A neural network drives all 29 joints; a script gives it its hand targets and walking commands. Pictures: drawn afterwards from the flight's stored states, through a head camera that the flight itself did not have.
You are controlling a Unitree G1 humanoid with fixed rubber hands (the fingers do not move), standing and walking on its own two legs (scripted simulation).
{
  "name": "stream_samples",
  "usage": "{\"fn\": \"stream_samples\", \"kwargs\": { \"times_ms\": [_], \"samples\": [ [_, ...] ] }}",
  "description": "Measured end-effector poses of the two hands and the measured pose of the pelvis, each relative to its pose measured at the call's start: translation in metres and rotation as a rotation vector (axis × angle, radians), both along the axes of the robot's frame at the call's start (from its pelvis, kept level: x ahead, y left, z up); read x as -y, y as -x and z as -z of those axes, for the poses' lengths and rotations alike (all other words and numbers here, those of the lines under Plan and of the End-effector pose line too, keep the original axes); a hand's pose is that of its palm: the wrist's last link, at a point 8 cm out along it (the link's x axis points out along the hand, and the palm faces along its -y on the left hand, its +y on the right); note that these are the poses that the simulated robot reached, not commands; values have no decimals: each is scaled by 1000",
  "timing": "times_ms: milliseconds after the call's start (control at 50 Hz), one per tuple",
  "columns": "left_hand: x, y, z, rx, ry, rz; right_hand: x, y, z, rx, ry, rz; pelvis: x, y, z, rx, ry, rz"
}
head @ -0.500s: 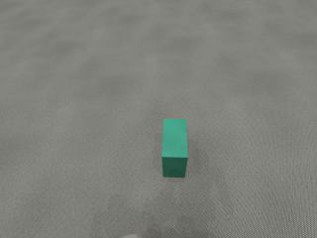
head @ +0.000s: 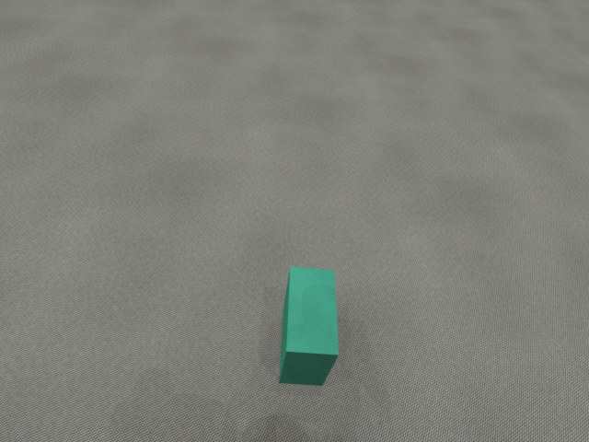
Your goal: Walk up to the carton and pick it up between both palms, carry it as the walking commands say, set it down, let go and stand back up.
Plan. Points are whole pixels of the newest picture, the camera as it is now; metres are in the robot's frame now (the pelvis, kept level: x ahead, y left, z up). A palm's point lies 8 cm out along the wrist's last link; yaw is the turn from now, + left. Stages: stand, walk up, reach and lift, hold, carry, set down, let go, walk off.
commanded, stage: walk up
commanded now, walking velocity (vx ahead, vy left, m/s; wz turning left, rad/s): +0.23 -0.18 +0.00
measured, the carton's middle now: (306, 327) +0.57 -0.08 -0.64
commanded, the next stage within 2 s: stand in 1.14 s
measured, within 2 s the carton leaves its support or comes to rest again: neither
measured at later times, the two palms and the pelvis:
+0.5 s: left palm out of the picture +0.13 +0.18 -0.14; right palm out of the picture +0.05 -0.27 -0.15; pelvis +0.06 -0.05 +0.00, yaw +0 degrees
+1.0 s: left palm out of the picture +0.10 +0.17 -0.16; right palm out of the picture +0.14 -0.27 -0.15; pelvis +0.13 -0.05 -0.01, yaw +1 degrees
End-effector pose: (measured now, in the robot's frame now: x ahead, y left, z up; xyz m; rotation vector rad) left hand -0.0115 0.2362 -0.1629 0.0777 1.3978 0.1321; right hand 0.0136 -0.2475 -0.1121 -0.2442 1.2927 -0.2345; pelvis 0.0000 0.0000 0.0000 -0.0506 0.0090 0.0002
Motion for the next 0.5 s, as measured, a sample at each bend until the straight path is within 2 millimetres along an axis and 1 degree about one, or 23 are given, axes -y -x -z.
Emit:
{"fn": "stream_samples", "kwargs": {
  "times_ms": [80,140,200,260,300,380,440,500],
  "samples": [
    [7,-41,-3,31,5,33,0,32,-2,-94,-12,61,6,-14,-4,-3,5,-2],
    [19,-73,-7,69,6,55,0,44,0,-143,-36,93,15,-24,-5,-5,-2,-1],
    [36,-107,-12,126,-8,76,2,45,10,-175,-74,115,26,-35,-2,0,-26,1],
    [49,-135,-13,198,-56,93,10,37,32,-191,-119,123,40,-45,9,11,-68,1],
    [56,-144,-19,213,-76,105,13,24,43,-178,-140,113,44,-48,11,16,-54,6],
    [61,-149,-26,217,-95,90,16,-4,50,-132,-157,86,49,-52,9,23,-40,9],
    [60,-147,-28,215,-96,61,19,-21,47,-99,-157,62,53,-54,7,29,-44,8],
    [59,-139,-28,206,-93,35,22,-35,42,-76,-146,37,55,-56,4,30,-48,5]
  ]
}}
